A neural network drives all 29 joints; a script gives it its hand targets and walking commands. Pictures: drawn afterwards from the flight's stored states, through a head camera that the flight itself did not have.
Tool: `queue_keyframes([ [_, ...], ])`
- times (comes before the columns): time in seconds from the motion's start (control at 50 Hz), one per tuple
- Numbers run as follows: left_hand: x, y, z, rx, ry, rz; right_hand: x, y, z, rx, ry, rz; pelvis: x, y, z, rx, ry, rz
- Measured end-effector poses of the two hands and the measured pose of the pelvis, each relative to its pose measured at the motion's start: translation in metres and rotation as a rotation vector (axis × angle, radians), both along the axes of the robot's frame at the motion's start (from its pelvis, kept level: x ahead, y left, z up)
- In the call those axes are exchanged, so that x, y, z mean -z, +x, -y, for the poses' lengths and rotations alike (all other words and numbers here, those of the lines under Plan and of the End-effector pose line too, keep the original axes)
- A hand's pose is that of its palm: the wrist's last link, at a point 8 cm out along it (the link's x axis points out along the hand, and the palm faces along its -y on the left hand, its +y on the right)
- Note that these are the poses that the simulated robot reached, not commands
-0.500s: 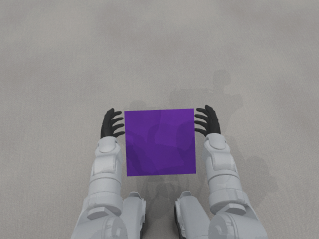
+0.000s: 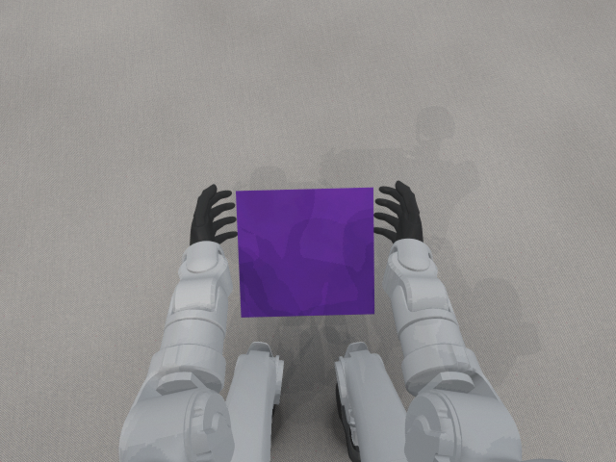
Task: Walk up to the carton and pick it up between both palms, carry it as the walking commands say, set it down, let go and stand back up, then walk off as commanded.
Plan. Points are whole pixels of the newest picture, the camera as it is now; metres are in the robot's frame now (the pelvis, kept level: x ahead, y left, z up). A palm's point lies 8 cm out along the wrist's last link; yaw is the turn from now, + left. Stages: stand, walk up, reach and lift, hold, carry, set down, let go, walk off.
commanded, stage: set down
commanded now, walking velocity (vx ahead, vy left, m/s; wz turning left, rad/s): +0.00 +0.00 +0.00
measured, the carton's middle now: (306, 245) +0.42 +0.01 -0.17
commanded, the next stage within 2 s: none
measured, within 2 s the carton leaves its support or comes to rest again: neither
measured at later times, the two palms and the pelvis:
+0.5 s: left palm (218, 249) +0.41 +0.15 -0.16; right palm (387, 244) +0.41 -0.12 -0.15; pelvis -0.02 +0.01 -0.07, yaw -1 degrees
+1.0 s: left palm (227, 253) +0.43 +0.15 -0.24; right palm (374, 250) +0.43 -0.12 -0.24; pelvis -0.04 +0.01 -0.14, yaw -1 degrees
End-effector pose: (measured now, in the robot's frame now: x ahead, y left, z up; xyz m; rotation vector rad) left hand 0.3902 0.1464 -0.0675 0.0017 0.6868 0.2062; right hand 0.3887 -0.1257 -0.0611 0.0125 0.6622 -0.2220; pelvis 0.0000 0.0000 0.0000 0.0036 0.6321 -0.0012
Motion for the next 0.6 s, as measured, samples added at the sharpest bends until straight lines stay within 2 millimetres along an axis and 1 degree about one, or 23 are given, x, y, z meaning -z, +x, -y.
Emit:
queue_keyframes([
  [0.6,0.106,0.022,-0.004,0.001,0.01,-0.01,0.103,0.025,-0.005,-0.001,-0.012,-0.006,0.083,-0.022,-0.008,0.001,-0.012,-0.085],
])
